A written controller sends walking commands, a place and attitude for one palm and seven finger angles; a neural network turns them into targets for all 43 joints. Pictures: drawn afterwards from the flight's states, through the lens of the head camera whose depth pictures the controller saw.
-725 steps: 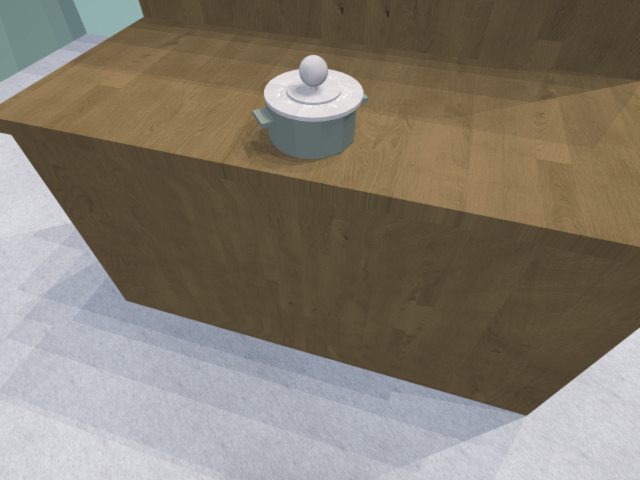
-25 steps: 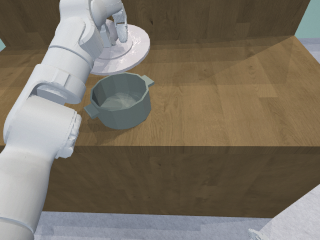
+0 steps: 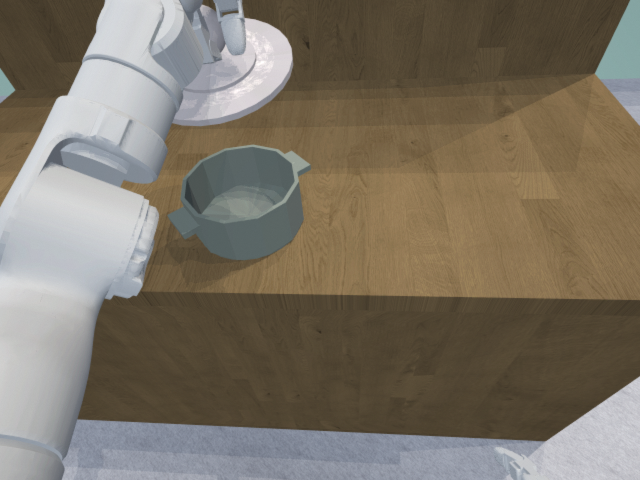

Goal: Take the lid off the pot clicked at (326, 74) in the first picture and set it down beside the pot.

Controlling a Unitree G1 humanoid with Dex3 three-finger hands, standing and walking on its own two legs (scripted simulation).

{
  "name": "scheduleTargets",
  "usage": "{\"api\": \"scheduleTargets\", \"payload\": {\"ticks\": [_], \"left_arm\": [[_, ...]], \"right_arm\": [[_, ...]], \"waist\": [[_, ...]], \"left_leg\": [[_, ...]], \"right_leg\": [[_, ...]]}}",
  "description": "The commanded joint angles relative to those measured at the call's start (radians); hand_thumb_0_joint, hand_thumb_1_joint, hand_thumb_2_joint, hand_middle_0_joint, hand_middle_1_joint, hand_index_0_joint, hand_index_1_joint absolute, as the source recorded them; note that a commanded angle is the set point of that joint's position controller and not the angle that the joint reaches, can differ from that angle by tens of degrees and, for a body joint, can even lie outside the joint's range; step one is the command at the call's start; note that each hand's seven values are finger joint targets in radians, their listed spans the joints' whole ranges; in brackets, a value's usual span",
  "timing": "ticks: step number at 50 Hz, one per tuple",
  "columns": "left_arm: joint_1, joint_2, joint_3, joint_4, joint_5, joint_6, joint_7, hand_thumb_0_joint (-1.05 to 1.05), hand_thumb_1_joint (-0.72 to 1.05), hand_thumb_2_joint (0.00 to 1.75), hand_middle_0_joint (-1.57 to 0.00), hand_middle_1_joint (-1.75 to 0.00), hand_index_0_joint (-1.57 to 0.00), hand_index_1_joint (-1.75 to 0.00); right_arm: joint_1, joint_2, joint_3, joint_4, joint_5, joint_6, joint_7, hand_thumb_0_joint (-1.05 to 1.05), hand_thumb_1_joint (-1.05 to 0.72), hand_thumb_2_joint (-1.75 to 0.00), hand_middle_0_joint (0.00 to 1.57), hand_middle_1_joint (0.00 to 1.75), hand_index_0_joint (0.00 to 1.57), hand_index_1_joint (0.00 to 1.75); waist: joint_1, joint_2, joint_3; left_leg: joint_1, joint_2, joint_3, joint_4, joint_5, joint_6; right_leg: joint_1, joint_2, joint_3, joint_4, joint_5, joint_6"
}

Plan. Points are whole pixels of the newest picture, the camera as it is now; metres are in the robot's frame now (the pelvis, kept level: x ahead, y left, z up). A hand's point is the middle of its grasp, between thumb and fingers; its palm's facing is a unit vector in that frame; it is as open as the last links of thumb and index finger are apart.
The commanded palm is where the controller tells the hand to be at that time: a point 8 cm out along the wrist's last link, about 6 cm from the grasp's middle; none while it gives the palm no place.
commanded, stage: lift the lid straight up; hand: left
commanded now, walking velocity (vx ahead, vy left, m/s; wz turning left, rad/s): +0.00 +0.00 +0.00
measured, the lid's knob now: (201, 32) +0.51 +0.11 +0.31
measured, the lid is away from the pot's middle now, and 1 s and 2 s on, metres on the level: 0.01 0.10 0.22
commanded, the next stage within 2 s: move the lid sideways beside the pot in 0.04 s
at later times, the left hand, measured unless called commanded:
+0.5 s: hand (156, 44) +0.47 +0.15 +0.32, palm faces -0.14 -0.04 -0.99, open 5.1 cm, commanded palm +0.46 +0.16 +0.38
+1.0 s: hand (109, 60) +0.47 +0.20 +0.31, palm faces -0.18 -0.03 -0.98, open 5.1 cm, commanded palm +0.47 +0.21 +0.38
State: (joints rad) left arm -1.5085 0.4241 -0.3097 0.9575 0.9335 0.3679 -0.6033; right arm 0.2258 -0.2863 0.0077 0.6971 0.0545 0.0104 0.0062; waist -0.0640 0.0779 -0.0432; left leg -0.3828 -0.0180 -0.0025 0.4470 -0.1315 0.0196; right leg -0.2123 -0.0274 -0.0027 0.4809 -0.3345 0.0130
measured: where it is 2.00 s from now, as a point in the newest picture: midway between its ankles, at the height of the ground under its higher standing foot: outside the picture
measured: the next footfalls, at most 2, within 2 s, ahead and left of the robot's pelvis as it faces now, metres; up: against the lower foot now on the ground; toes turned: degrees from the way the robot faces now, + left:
none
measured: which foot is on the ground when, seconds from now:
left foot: down 0.00-1.00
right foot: down 0.00-1.00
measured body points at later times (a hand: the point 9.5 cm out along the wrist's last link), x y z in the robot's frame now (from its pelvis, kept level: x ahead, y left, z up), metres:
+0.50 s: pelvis +0.00 +0.01 +0.00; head +0.02 -0.02 +0.45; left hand +0.47 +0.15 +0.38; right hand +0.11 -0.25 -0.12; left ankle +0.06 +0.11 -0.74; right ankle -0.06 -0.13 -0.74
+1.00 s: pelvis -0.01 +0.01 +0.00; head +0.02 +0.00 +0.45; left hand +0.47 +0.20 +0.37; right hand +0.08 -0.25 -0.13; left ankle +0.06 +0.11 -0.74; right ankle -0.06 -0.13 -0.74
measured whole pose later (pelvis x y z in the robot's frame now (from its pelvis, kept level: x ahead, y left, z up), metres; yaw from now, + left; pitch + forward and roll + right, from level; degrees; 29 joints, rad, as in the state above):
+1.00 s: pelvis -0.01 +0.01 +0.00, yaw +1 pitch +4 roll -1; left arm -1.46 0.61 -0.28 0.96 0.96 0.24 -0.63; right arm 0.25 -0.29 0.01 0.70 0.07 0.06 -0.01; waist -0.08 0.06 -0.01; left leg -0.41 -0.02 -0.02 0.47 -0.13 0.03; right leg -0.22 -0.03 -0.02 0.46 -0.31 0.02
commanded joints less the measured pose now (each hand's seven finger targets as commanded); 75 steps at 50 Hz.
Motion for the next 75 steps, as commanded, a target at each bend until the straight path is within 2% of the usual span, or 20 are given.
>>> {"api": "scheduleTargets", "payload": {"ticks": [1,5,13,16,25,26,30,32,38,49,51,55,56,60,61,65,67,70,72,75], "left_arm": [[-0.655,0.293,0.109,-0.267,0.034,-0.009,0.054,0.0,0.66,1.04,-0.64,-0.93,-0.97,-1.12],[-0.622,0.224,0.076,-0.237,0.002,-0.009,0.052,0.0,0.66,1.04,-0.64,-0.93,-0.97,-1.12],[-0.629,0.33,0.12,-0.261,0.052,-0.042,0.044,0.0,0.66,1.04,-0.64,-0.93,-0.97,-1.12],[-0.615,0.384,0.162,-0.335,0.05,-0.059,0.048,0.0,0.66,1.04,-0.64,-0.93,-0.97,-1.12],[-0.515,0.332,0.113,-0.273,0.017,-0.059,0.025,0.0,0.66,1.04,-0.64,-0.93,-0.97,-1.12],[-0.568,0.416,0.164,-0.327,0.045,-0.067,0.029,0.0,0.66,1.04,-0.64,-0.93,-0.97,-1.12],[-0.545,0.305,0.079,-0.329,0.012,-0.083,0.027,0.0,0.66,1.04,-0.64,-0.93,-0.97,-1.12],[-0.59,0.39,0.134,-0.309,0.043,-0.087,0.03,0.0,0.66,1.04,-0.64,-0.93,-0.97,-1.12],[-0.604,0.346,0.081,-0.264,0.041,-0.094,0.032,0.0,0.66,1.04,-0.64,-0.93,-0.97,-1.12],[-0.605,0.461,0.138,-0.184,0.06,-0.127,0.039,0.0,0.66,1.04,-0.64,-0.93,-0.97,-1.12],[-0.616,0.516,0.167,-0.222,0.073,-0.144,0.044,0.0,0.66,1.04,-0.64,-0.93,-0.97,-1.12],[-0.56,0.45,0.119,-0.186,0.053,-0.151,0.035,0.0,0.66,1.04,-0.64,-0.93,-0.97,-1.12],[-0.582,0.522,0.168,-0.194,0.077,-0.152,0.039,0.0,0.66,1.04,-0.64,-0.93,-0.97,-1.12],[-0.555,0.495,0.139,-0.203,0.062,-0.16,0.032,0.0,0.66,1.04,-0.64,-0.93,-0.97,-1.12],[-0.591,0.557,0.181,-0.248,0.083,-0.165,0.037,0.0,0.66,1.04,-0.64,-0.93,-0.97,-1.12],[-0.511,0.494,0.137,-0.195,0.062,-0.163,0.023,0.0,0.66,1.04,-0.64,-0.93,-0.97,-1.12],[-0.552,0.615,0.218,-0.21,0.089,-0.168,0.027,0.0,0.66,1.04,-0.64,-0.93,-0.97,-1.12],[-0.517,0.564,0.178,-0.243,0.064,-0.175,0.02,0.0,0.66,1.04,-0.64,-0.93,-0.97,-1.12],[-0.531,0.638,0.232,-0.228,0.089,-0.173,0.019,0.0,0.66,1.04,-0.64,-0.93,-0.97,-1.12],[-0.465,0.578,0.186,-0.209,0.064,-0.171,0.011,0.0,0.66,1.04,-0.64,-0.93,-0.97,-1.12]], "right_arm": [[-0.057,-0.117,-0.038,-0.139,-0.002,-0.036,0.0,0.0,-0.9,-0.9,0.2,0.3,0.2,0.3],[-0.041,-0.12,-0.044,-0.132,0.002,-0.035,-0.004,0.0,-0.9,-0.9,0.2,0.3,0.2,0.3],[-0.058,-0.119,-0.043,-0.147,0.002,-0.005,-0.003,0.0,-0.9,-0.9,0.2,0.3,0.2,0.3],[-0.052,-0.124,-0.048,-0.161,-0.003,-0.004,0.003,0.0,-0.9,-0.9,0.2,0.3,0.2,0.3],[-0.036,-0.138,-0.055,-0.151,0.011,0.022,0.0,0.0,-0.9,-0.9,0.2,0.3,0.2,0.3],[-0.046,-0.134,-0.051,-0.161,0.008,0.022,0.001,0.0,-0.9,-0.9,0.2,0.3,0.2,0.3],[-0.036,-0.13,-0.056,-0.155,0.015,0.015,-0.004,0.0,-0.9,-0.9,0.2,0.3,0.2,0.3],[-0.044,-0.132,-0.052,-0.149,0.011,0.017,-0.007,0.0,-0.9,-0.9,0.2,0.3,0.2,0.3],[-0.032,-0.133,-0.047,-0.127,0.021,0.018,-0.011,0.0,-0.9,-0.9,0.2,0.3,0.2,0.3],[0.012,-0.154,-0.046,-0.107,0.014,0.017,-0.025,0.0,-0.9,-0.9,0.2,0.3,0.2,0.3],[0.022,-0.16,-0.045,-0.112,0.01,0.016,-0.023,0.0,-0.9,-0.9,0.2,0.3,0.2,0.3],[0.045,-0.161,-0.054,-0.112,0.015,0.014,-0.026,0.0,-0.9,-0.9,0.2,0.3,0.2,0.3],[0.042,-0.164,-0.053,-0.106,0.012,0.02,-0.023,0.0,-0.9,-0.9,0.2,0.3,0.2,0.3],[0.055,-0.17,-0.058,-0.111,0.016,0.025,-0.025,0.0,-0.9,-0.9,0.2,0.3,0.2,0.3],[0.048,-0.166,-0.056,-0.112,0.012,0.028,-0.021,0.0,-0.9,-0.9,0.2,0.3,0.2,0.3],[0.064,-0.171,-0.059,-0.112,0.019,0.036,-0.024,0.0,-0.9,-0.9,0.2,0.3,0.2,0.3],[0.046,-0.175,-0.055,-0.11,0.016,0.048,-0.023,0.0,-0.9,-0.9,0.2,0.3,0.2,0.3],[0.063,-0.173,-0.06,-0.12,0.021,0.052,-0.024,0.0,-0.9,-0.9,0.2,0.3,0.2,0.3],[0.046,-0.172,-0.056,-0.119,0.018,0.066,-0.02,0.0,-0.9,-0.9,0.2,0.3,0.2,0.3],[0.059,-0.177,-0.059,-0.12,0.025,0.072,-0.022,0.0,-0.9,-0.9,0.2,0.3,0.2,0.3]], "waist": [[0.004,-0.14,-0.467],[-0.01,-0.117,-0.418],[-0.001,-0.146,-0.407],[0.017,-0.11,-0.495],[-0.008,-0.115,-0.384],[0.005,-0.12,-0.433],[-0.019,-0.056,-0.411],[-0.013,-0.081,-0.408],[-0.025,-0.057,-0.353],[-0.028,-0.074,-0.37],[-0.021,-0.059,-0.413],[-0.033,-0.032,-0.393],[-0.025,-0.056,-0.406],[-0.034,0.009,-0.408],[-0.022,-0.011,-0.446],[-0.035,0.02,-0.398],[-0.024,-0.01,-0.42],[-0.029,0.019,-0.448],[-0.021,0.0,-0.435],[-0.029,0.021,-0.411]], "left_leg": [[0.393,-0.051,-0.004,0.026,0.236,0.065],[0.405,-0.044,-0.01,0.031,0.235,0.067],[0.367,-0.051,-0.007,0.026,0.211,0.063],[0.414,-0.044,-0.013,0.033,0.295,0.061],[0.389,-0.039,-0.009,0.035,0.241,0.066],[0.393,-0.043,-0.011,0.027,0.23,0.063],[0.443,-0.036,-0.024,0.04,0.249,0.062],[0.414,-0.045,-0.021,0.032,0.183,0.063],[0.401,-0.037,-0.031,0.01,0.11,0.052],[0.367,-0.036,-0.028,0.004,0.066,0.058],[0.376,-0.036,-0.03,0.005,0.107,0.054],[0.397,-0.031,-0.024,0.02,0.159,0.06],[0.388,-0.032,-0.025,0.014,0.147,0.057],[0.407,-0.03,-0.016,0.032,0.211,0.062],[0.421,-0.033,-0.021,0.031,0.229,0.06],[0.418,-0.027,-0.016,0.042,0.265,0.064],[0.401,-0.033,-0.009,0.043,0.242,0.068],[0.435,-0.027,-0.007,0.06,0.343,0.068],[0.421,-0.03,-0.01,0.063,0.343,0.07],[0.426,-0.022,-0.004,0.063,0.338,0.068]], "right_leg": [[-0.023,0.055,-0.025,-0.05,0.505,-0.049],[-0.063,0.052,-0.035,-0.061,0.487,-0.053],[-0.053,0.058,-0.036,-0.053,0.462,-0.055],[-0.017,0.059,-0.03,-0.044,0.49,-0.054],[-0.075,0.057,-0.046,-0.071,0.431,-0.056],[-0.046,0.066,-0.043,-0.064,0.422,-0.052],[-0.108,0.065,-0.051,-0.072,0.383,-0.059],[-0.096,0.073,-0.049,-0.074,0.359,-0.058],[-0.14,0.076,-0.062,-0.083,0.276,-0.062],[-0.109,0.076,-0.056,-0.096,0.253,-0.055],[-0.075,0.076,-0.053,-0.087,0.291,-0.056],[-0.103,0.075,-0.06,-0.098,0.314,-0.058],[-0.087,0.082,-0.056,-0.094,0.309,-0.055],[-0.09,0.077,-0.057,-0.097,0.354,-0.058],[-0.071,0.084,-0.053,-0.091,0.362,-0.056],[-0.106,0.081,-0.06,-0.102,0.362,-0.057],[-0.074,0.085,-0.05,-0.096,0.378,-0.055],[-0.071,0.077,-0.053,-0.094,0.434,-0.052],[-0.075,0.086,-0.053,-0.089,0.427,-0.051],[-0.1,0.079,-0.06,-0.101,0.404,-0.051]]}}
